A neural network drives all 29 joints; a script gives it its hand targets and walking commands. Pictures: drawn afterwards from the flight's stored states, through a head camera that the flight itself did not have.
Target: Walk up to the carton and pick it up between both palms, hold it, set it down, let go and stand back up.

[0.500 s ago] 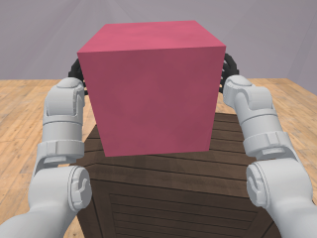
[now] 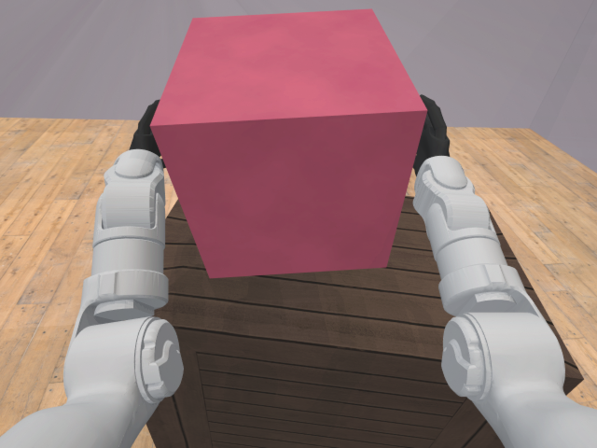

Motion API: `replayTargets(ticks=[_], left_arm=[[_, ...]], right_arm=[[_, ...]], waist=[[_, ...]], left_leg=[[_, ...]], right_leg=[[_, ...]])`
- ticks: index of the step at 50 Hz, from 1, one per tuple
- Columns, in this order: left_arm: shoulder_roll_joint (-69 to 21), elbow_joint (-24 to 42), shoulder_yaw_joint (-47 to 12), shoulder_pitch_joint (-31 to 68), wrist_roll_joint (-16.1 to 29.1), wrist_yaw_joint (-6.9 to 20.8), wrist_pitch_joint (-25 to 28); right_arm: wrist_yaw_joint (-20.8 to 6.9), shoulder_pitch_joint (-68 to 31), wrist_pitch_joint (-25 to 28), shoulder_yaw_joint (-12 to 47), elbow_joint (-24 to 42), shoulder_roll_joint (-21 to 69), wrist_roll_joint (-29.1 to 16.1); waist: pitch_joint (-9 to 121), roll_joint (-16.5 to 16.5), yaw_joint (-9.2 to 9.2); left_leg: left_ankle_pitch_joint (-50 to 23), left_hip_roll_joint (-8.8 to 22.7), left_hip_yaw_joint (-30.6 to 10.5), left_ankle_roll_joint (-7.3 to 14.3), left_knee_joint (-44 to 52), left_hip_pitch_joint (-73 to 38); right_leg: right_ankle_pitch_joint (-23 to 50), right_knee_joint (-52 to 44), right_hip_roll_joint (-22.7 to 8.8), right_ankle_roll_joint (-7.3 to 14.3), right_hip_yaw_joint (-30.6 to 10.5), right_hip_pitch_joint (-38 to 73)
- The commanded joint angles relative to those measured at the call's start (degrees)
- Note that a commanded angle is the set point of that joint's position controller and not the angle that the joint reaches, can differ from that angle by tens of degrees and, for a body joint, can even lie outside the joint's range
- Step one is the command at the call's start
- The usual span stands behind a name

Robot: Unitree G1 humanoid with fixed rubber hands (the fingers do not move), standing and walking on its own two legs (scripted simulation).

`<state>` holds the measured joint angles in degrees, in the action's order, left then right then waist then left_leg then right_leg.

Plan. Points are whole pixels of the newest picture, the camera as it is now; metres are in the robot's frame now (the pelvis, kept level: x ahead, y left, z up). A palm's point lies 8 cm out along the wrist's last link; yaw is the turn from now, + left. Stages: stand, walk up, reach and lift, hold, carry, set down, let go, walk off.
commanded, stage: set down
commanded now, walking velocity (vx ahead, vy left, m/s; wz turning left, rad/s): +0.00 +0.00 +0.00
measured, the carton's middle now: (290, 144) +0.48 -0.03 +0.23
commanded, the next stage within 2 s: none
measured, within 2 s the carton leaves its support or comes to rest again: neither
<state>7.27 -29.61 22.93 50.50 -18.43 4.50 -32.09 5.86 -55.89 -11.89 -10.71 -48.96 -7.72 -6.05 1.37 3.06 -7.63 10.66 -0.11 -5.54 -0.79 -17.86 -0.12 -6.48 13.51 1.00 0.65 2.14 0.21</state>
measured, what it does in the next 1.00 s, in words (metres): stands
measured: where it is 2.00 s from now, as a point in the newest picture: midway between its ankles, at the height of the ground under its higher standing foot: outside the picture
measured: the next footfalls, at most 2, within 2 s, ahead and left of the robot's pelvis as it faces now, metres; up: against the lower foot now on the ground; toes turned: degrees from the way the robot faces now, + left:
none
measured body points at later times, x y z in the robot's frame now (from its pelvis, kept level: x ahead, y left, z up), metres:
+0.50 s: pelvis +0.00 +0.01 +0.00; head -0.05 +0.03 +0.45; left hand +0.43 +0.14 +0.23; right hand +0.39 -0.22 +0.24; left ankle +0.00 +0.13 -0.75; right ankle +0.02 -0.11 -0.75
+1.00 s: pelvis +0.01 +0.00 +0.00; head -0.02 +0.03 +0.45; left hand +0.45 +0.14 +0.19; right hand +0.41 -0.22 +0.20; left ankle +0.00 +0.13 -0.75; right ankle +0.02 -0.11 -0.75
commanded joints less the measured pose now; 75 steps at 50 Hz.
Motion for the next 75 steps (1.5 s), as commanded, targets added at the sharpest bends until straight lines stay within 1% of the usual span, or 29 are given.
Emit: replayTargets(ticks=[1,3,4,6,8,10,12,13,16,18,19,22,25,26,27,30,36,40,45,53,57,58,64,67,69,71,72,73,75], left_arm=[[-30.87,15.10,-23.22,39.07,11.51,6.57,7.25],[-33.54,17.65,-27.71,38.97,13.35,5.16,8.34],[-33.90,19.02,-29.54,38.97,14.34,4.45,8.94],[-34.41,18.93,-31.04,38.59,15.18,3.42,9.36],[-34.68,18.75,-31.63,39.41,15.74,2.58,9.85],[-36.05,18.69,-32.86,40.96,17.16,1.70,10.27],[-35.82,15.04,-31.63,40.55,16.68,1.30,9.95],[-36.29,14.47,-30.89,41.42,16.71,1.19,9.82],[-36.19,11.30,-28.52,41.96,16.24,1.21,9.41],[-35.64,7.11,-26.08,41.84,15.19,1.42,9.18],[-34.69,4.88,-24.08,41.65,14.37,1.74,8.93],[-32.96,0.70,-20.12,39.71,12.55,2.77,8.71],[-30.93,0.02,-17.56,40.02,11.21,3.54,9.77],[-28.93,1.48,-16.71,40.66,9.15,2.95,9.23],[-28.12,0.35,-16.58,39.87,9.23,2.79,8.46],[-28.78,1.83,-17.96,40.28,10.15,2.87,8.40],[-32.33,4.19,-22.34,40.95,12.43,2.53,10.91],[-34.44,5.17,-24.88,41.24,13.86,1.89,12.35],[-35.43,4.96,-25.72,40.91,14.55,1.10,13.29],[-33.43,2.17,-22.30,38.68,12.65,1.06,13.77],[-32.17,0.84,-20.58,37.92,11.49,1.23,14.32],[-32.58,-0.76,-20.02,37.27,12.08,1.30,14.80],[-32.85,-2.52,-20.19,39.18,11.83,0.73,18.02],[-33.00,-3.50,-20.78,39.64,12.49,0.33,19.15],[-32.57,-3.60,-20.56,40.35,12.68,-0.09,20.03],[-32.09,-4.70,-19.59,40.74,12.06,-0.28,20.68],[-31.45,-6.61,-18.36,40.52,11.57,-0.06,20.62],[-31.64,-6.46,-18.12,40.87,11.74,0.05,20.83],[-31.15,-7.70,-17.11,40.77,11.37,-0.02,21.24]], right_arm=[[-7.06,-37.23,7.28,16.76,18.53,27.55,-4.19],[-7.05,-37.55,8.69,19.14,22.82,28.27,-5.12],[-6.95,-37.48,9.00,20.40,24.35,28.24,-5.54],[-6.93,-37.24,8.72,21.36,25.54,28.37,-6.04],[-7.25,-37.45,8.23,22.05,26.00,28.83,-6.08],[-7.69,-38.72,7.97,22.53,26.42,29.49,-6.27],[-8.10,-38.31,6.99,20.91,23.54,28.48,-5.95],[-8.39,-38.96,6.63,20.18,22.20,28.78,-5.64],[-9.20,-38.93,5.85,18.06,17.83,29.09,-4.67],[-9.65,-38.92,5.33,15.89,13.77,28.30,-3.59],[-9.93,-38.49,5.01,14.57,10.97,28.04,-2.74],[-10.27,-37.76,5.53,11.31,8.21,27.38,-0.70],[-10.59,-36.81,6.23,9.56,6.48,27.53,0.71],[-10.27,-37.57,6.25,10.07,5.80,29.32,0.00],[-10.28,-37.96,6.23,9.05,5.65,28.61,0.61],[-10.15,-38.20,6.85,7.94,7.05,28.37,1.35],[-9.54,-38.03,8.67,8.67,10.15,28.47,2.09],[-9.51,-37.59,9.42,9.95,10.74,28.77,1.78],[-9.69,-37.11,9.57,11.09,10.44,28.89,1.03],[-10.56,-34.92,9.33,10.05,8.59,28.46,1.77],[-11.18,-33.63,9.81,8.54,7.79,27.84,3.31],[-11.57,-34.08,10.23,8.28,7.60,27.24,4.23],[-12.95,-31.92,12.26,3.96,5.15,26.44,8.12],[-13.45,-32.86,13.19,3.76,5.88,26.38,9.00],[-13.74,-32.70,13.50,4.40,5.43,26.92,9.05],[-13.88,-32.77,13.45,3.88,4.30,27.16,9.74],[-13.91,-32.81,13.30,3.39,4.16,27.35,10.41],[-13.96,-33.01,13.48,3.00,4.52,27.62,10.70],[-14.29,-33.05,13.90,2.25,4.35,27.62,11.58]], waist=[[29.06,-5.27,-0.94],[32.11,-6.88,-1.34],[33.90,-6.58,-1.71],[32.97,-7.14,-1.61],[33.42,-5.86,-0.92],[35.42,-5.46,-0.50],[32.49,-5.78,-0.52],[32.28,-5.61,0.02],[30.30,-4.10,0.46],[27.18,-3.86,0.83],[25.28,-2.73,1.21],[23.54,-1.73,1.60],[23.73,-0.91,1.96],[23.87,-2.34,5.00],[22.76,-1.02,3.55],[24.61,-1.48,2.69],[29.46,-3.62,0.65],[31.14,-4.60,0.11],[31.33,-4.80,0.51],[29.29,-3.28,1.89],[28.65,-2.71,2.08],[28.97,-2.39,1.53],[31.02,-4.58,0.62],[32.81,-3.89,0.74],[33.68,-3.20,1.29],[33.15,-2.74,1.81],[32.19,-1.73,1.85],[33.07,-2.03,2.07],[33.40,-1.66,2.67]], left_leg=[[-26.37,-3.41,5.84,-3.19,-2.63,-4.03],[-30.13,-3.36,5.23,-3.99,-4.00,-5.67],[-31.60,-3.36,4.78,-4.27,-4.77,-6.24],[-30.10,-3.36,4.14,-4.28,-4.64,-5.41],[-26.05,-3.39,3.89,-3.78,-3.98,-3.89],[-24.42,-3.23,3.48,-3.57,-3.44,-3.80],[-20.95,-2.87,3.30,-3.30,-2.46,-2.58],[-19.20,-2.89,3.27,-3.24,-1.99,-2.53],[-16.31,-2.55,3.45,-2.94,-0.75,-1.50],[-12.15,-2.47,3.72,-2.58,0.70,0.51],[-9.67,-2.60,4.03,-2.05,1.69,1.29],[-9.14,-2.61,4.93,-1.62,2.59,2.53],[-9.27,-2.95,5.99,-1.33,3.21,2.29],[-7.76,-3.21,6.77,0.44,3.27,3.83],[-7.17,-2.81,6.71,0.81,3.62,4.34],[-8.19,-2.96,7.20,0.31,3.24,3.02],[-14.98,-2.70,6.82,-2.43,0.58,-2.84],[-19.18,-2.45,6.30,-3.74,-0.96,-5.11],[-21.58,-2.36,5.77,-4.19,-1.86,-5.11],[-19.69,-2.61,6.14,-3.19,-1.05,-1.99],[-18.32,-2.56,6.57,-2.81,-0.42,-1.15],[-18.33,-2.50,6.06,-3.15,0.03,-0.32],[-18.42,-2.20,6.52,-4.38,0.00,-2.13],[-18.61,-2.03,6.42,-4.53,-0.18,-2.28],[-19.04,-1.99,6.60,-4.16,-0.23,-1.41],[-17.09,-2.15,6.84,-3.77,0.14,0.65],[-14.44,-2.30,7.00,-2.92,0.81,2.28],[-13.18,-2.32,7.02,-2.78,1.46,2.99],[-13.06,-2.16,7.39,-2.58,1.70,3.49]], right_leg=[[21.21,3.16,2.44,-2.30,4.06,13.65],[23.86,3.55,2.53,-2.14,4.03,13.15],[25.54,3.90,2.62,-2.20,3.93,13.22],[24.56,3.88,2.38,-2.09,3.66,12.01],[22.49,3.84,2.18,-2.33,3.39,11.42],[21.51,4.24,2.08,-2.52,3.31,10.22],[17.57,3.63,2.09,-2.25,3.22,8.38],[15.73,3.50,2.21,-2.14,3.31,7.00],[13.44,2.93,2.34,-2.26,3.30,6.16],[9.87,2.32,2.08,-2.18,3.21,5.55],[8.65,1.86,1.81,-2.54,3.12,4.89],[9.85,1.82,1.64,-2.99,3.12,6.58],[11.37,1.78,1.51,-3.57,3.27,7.69],[9.84,1.76,0.94,-3.62,2.05,8.24],[9.57,2.01,1.12,-3.82,2.43,8.21],[11.60,2.28,0.87,-4.11,2.64,8.54],[16.75,3.03,1.37,-3.84,3.79,7.95],[18.79,3.45,1.73,-3.53,4.09,6.85],[20.96,3.99,1.95,-3.42,3.90,6.57],[23.52,4.67,1.82,-3.95,3.45,8.43],[23.89,4.82,1.63,-4.20,3.53,8.76],[24.25,4.82,1.70,-4.16,3.95,7.97],[23.53,4.33,1.69,-3.62,4.50,5.75],[23.00,4.37,1.69,-3.63,4.48,5.06],[24.89,4.90,1.50,-3.88,4.23,5.90],[24.91,5.27,1.09,-4.23,4.04,6.27],[23.96,5.10,0.82,-4.51,3.65,6.95],[23.06,5.28,0.52,-4.55,3.51,7.34],[23.34,5.35,0.51,-4.41,3.53,7.18]])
